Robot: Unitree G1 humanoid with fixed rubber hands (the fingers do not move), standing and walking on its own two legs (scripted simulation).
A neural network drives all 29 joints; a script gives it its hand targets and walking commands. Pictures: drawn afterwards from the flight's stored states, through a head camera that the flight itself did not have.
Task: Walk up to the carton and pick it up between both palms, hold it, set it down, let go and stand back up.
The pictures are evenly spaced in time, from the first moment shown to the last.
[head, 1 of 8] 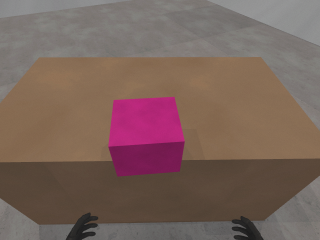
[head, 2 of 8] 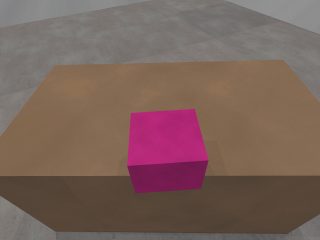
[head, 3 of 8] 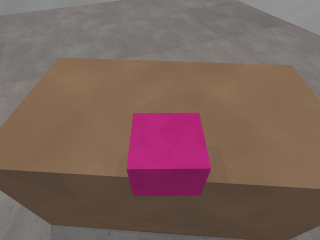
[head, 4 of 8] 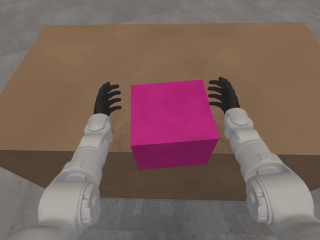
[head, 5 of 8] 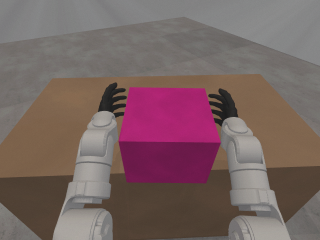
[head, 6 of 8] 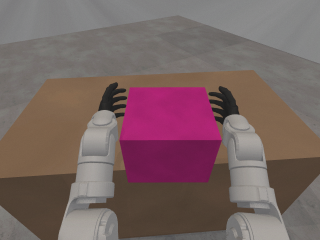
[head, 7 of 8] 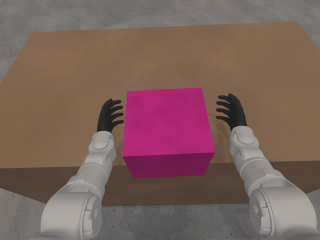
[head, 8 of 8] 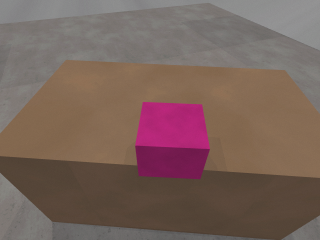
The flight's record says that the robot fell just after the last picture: no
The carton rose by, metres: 0.17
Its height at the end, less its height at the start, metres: +0.00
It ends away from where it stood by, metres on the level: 0.01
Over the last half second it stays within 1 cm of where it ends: yes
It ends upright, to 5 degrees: yes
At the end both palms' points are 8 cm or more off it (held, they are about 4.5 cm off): yes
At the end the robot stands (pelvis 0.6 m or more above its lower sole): yes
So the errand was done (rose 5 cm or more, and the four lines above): yes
